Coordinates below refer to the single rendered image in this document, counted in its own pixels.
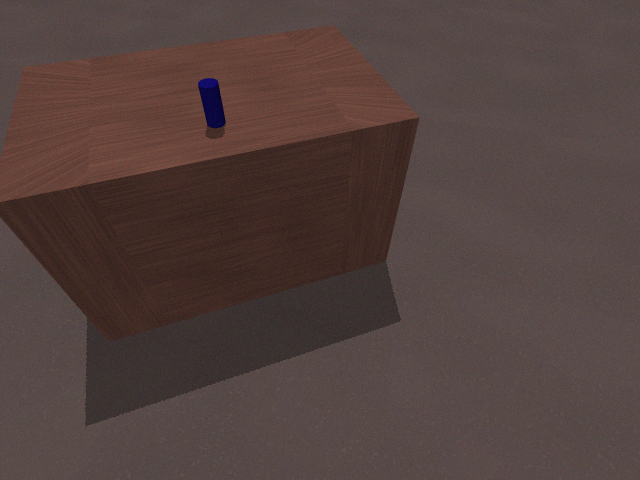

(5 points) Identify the can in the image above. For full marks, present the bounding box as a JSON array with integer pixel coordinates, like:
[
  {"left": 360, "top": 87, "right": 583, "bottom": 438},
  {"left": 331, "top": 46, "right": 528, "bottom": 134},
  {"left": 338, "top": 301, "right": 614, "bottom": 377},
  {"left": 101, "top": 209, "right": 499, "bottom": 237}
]
[{"left": 198, "top": 78, "right": 226, "bottom": 128}]

